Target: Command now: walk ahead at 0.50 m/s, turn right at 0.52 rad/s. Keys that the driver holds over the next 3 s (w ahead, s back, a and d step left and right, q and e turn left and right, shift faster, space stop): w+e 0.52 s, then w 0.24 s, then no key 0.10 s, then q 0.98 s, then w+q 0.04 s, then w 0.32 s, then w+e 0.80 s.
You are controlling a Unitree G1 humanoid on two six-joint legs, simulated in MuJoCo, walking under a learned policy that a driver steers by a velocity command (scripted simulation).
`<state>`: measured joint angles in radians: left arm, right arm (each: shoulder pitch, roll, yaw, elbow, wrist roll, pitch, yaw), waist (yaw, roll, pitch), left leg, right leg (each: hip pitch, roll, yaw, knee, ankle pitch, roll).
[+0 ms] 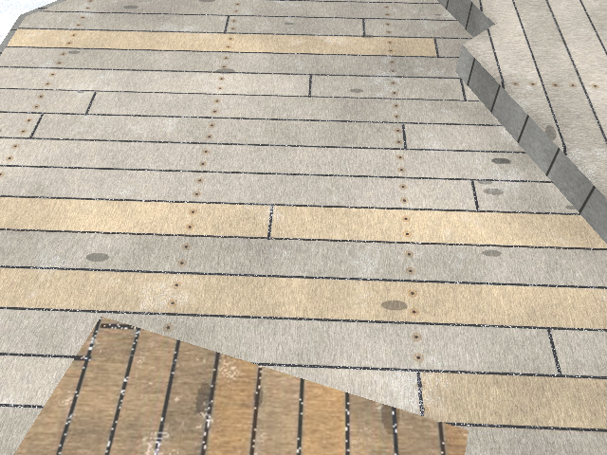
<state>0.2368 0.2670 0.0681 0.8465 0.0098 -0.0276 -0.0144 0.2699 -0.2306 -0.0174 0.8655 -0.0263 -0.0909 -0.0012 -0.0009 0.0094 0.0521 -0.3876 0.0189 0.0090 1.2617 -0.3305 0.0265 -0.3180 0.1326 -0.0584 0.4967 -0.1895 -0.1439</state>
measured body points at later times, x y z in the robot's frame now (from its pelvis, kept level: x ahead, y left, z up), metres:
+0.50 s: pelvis +0.28 +0.03 +0.00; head +0.31 +0.03 +0.45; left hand +0.39 +0.30 -0.13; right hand +0.38 -0.26 -0.09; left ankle +0.37 +0.11 -0.73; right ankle +0.12 -0.03 -0.65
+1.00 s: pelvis +0.48 -0.08 +0.01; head +0.51 -0.12 +0.45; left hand +0.73 +0.06 -0.10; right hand +0.38 -0.31 -0.15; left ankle +0.44 +0.09 -0.65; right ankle +0.51 -0.18 -0.73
